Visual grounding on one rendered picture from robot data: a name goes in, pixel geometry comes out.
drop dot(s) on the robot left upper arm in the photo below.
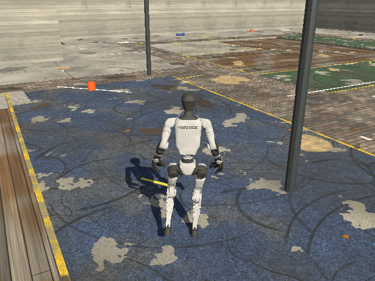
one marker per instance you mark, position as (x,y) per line
(170,122)

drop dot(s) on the robot left hand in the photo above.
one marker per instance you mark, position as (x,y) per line
(160,163)

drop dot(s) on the right robot shin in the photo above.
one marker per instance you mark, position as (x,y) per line
(196,211)

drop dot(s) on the right robot thigh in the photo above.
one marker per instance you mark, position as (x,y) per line
(200,175)

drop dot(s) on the robot right hand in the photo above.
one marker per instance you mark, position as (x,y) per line
(214,164)

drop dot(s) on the right robot forearm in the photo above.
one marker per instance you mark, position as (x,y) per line
(216,155)

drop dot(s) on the left robot forearm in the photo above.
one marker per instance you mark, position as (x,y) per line
(158,153)

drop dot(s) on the robot right upper arm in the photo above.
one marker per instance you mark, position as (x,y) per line
(209,133)

